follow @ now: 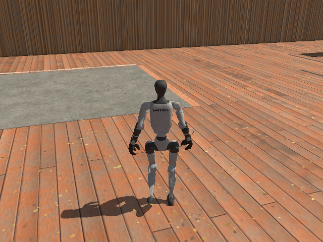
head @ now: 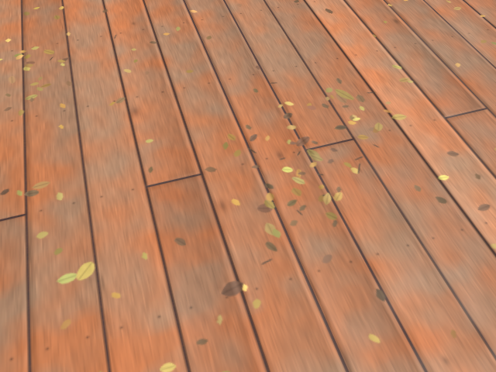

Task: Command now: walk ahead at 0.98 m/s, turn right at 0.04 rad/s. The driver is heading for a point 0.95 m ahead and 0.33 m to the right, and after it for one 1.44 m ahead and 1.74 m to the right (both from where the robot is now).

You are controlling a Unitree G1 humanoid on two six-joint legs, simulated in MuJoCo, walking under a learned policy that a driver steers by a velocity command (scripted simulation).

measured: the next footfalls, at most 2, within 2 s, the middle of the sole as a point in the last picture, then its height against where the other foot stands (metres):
left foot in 0.26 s outside the picture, level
right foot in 0.70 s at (325, 273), level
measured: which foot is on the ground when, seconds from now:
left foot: up 0.00-0.24, down 0.26-0.70, up 0.72-1.00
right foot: down 0.00-0.26, up 0.28-0.68, down 0.70-1.00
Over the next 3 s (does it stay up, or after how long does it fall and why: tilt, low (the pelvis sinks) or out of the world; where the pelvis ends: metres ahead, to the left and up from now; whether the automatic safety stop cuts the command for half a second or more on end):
stays up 1.47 -1.88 -0.02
